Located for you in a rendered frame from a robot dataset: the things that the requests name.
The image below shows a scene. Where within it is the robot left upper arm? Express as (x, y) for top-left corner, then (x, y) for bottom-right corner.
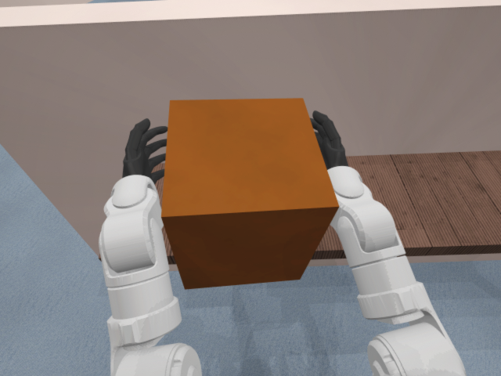
(115, 343), (202, 376)

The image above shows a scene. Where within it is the robot right upper arm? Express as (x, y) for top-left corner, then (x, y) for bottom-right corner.
(367, 322), (466, 376)

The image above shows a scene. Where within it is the robot right forearm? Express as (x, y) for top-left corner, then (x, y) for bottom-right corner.
(327, 166), (467, 376)

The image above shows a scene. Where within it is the carton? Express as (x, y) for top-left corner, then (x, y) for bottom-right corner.
(161, 98), (339, 289)

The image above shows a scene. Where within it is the robot right hand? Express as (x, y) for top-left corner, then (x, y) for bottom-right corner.
(310, 110), (349, 170)

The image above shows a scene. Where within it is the robot left forearm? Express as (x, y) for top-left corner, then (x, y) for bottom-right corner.
(99, 175), (182, 376)

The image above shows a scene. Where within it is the robot left hand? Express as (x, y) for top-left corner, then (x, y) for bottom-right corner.
(122, 118), (168, 185)

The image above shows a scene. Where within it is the table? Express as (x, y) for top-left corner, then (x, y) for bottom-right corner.
(99, 150), (501, 265)

